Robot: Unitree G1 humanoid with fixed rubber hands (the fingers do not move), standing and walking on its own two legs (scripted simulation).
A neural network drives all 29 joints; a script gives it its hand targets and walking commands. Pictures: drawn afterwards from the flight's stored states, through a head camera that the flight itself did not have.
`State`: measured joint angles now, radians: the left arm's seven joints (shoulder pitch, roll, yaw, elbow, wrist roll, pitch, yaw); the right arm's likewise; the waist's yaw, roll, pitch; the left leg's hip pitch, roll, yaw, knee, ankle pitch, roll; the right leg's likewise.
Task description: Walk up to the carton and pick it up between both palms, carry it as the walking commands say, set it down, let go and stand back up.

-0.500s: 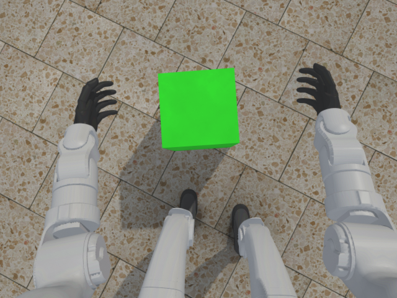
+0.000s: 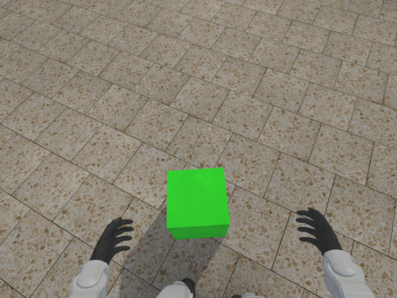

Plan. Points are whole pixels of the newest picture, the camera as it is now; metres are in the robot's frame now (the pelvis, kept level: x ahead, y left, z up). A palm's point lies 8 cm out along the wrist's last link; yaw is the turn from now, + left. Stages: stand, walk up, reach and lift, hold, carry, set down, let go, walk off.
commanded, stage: let go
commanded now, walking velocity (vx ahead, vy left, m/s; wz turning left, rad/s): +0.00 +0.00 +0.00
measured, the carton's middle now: (198, 205) +0.45 +0.07 -0.62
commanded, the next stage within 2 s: stand in 0.54 s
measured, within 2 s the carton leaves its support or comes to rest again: neither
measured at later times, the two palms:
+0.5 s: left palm (101, 264) +0.18 +0.23 -0.06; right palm (346, 273) +0.18 -0.23 -0.05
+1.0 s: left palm (73, 270) +0.17 +0.29 -0.09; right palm (373, 291) +0.15 -0.28 -0.07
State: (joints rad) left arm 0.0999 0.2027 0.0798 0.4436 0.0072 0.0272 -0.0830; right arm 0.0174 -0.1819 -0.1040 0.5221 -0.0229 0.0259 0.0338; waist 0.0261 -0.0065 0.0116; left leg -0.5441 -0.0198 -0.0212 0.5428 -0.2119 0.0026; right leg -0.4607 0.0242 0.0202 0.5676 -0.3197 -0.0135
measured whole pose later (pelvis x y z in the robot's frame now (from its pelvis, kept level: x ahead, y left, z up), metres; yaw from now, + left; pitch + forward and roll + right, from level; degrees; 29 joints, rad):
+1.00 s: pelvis +0.03 +0.01 +0.01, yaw -2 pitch +0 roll +0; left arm 0.20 0.35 0.03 0.74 0.03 0.02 0.02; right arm 0.15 -0.33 -0.03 0.82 -0.04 0.00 -0.02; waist 0.00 -0.04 0.00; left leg -0.20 -0.02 0.02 0.47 -0.27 0.02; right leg -0.10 0.01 0.07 0.44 -0.33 0.01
